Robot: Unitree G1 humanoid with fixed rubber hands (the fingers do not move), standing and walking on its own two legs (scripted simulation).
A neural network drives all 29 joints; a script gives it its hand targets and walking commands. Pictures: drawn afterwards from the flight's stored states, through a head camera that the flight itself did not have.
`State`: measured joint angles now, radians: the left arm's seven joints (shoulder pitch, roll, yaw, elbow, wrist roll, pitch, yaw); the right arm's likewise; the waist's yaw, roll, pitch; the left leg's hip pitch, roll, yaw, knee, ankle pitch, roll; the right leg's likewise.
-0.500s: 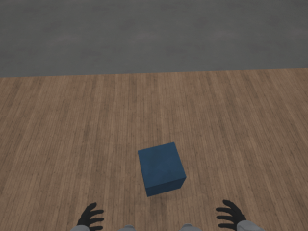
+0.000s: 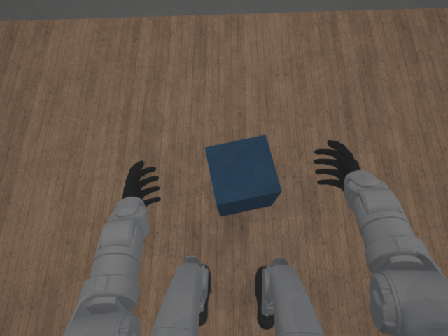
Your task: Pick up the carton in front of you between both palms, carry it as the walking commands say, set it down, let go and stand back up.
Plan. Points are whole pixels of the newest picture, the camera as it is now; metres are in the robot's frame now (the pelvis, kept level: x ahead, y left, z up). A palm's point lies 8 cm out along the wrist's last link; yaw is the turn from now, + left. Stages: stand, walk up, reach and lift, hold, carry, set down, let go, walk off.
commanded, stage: reach and lift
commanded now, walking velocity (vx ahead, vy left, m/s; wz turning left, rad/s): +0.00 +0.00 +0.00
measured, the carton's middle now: (241, 179) +0.52 -0.01 -0.55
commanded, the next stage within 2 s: none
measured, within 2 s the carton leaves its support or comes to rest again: neither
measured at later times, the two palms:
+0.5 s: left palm (155, 138) +0.49 +0.18 -0.13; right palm (330, 103) +0.57 -0.20 -0.12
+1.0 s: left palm (176, 172) +0.48 +0.18 -0.34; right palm (305, 152) +0.55 -0.20 -0.35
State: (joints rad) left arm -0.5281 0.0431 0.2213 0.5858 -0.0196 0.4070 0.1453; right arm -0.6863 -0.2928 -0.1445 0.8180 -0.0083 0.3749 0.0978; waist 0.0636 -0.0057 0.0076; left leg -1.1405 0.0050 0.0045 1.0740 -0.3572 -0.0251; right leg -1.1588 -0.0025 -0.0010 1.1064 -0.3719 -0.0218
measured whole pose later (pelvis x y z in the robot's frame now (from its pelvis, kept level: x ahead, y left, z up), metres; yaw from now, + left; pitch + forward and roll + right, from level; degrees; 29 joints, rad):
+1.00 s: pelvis -0.03 +0.01 -0.19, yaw +3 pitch +48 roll +6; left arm -1.21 0.08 0.38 0.78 -0.07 0.14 0.21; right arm -1.46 -0.52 -0.09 1.13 0.04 0.13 0.06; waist 0.08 0.02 0.11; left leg -2.08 -0.02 0.03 1.73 -0.50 -0.04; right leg -2.12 0.01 0.06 1.78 -0.50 -0.01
